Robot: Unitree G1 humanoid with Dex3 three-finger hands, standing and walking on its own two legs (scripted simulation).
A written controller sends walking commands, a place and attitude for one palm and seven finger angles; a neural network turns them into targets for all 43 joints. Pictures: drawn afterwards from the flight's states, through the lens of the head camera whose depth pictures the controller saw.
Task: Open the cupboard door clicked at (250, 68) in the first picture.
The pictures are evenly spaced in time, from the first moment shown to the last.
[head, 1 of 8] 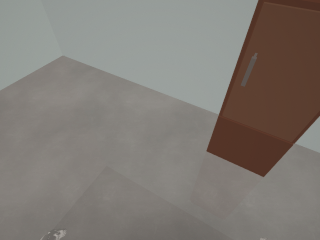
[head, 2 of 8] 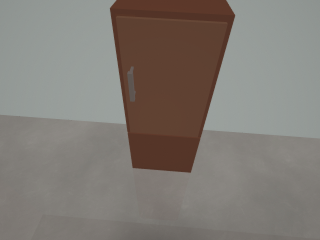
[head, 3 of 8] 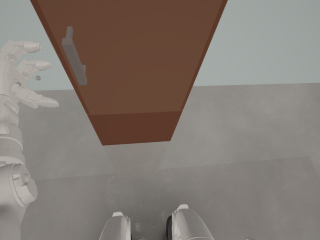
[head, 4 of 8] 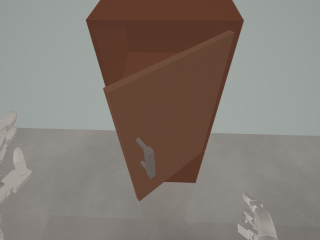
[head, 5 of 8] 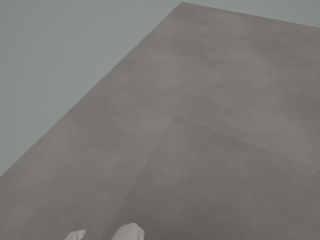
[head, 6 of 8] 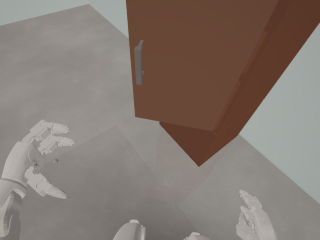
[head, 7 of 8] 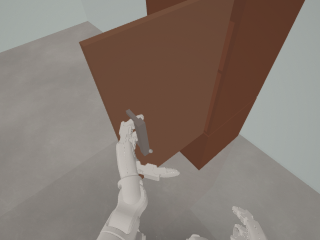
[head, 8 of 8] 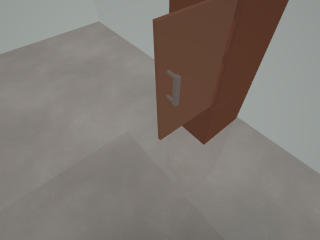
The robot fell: no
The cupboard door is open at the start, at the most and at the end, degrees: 0 89 89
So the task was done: yes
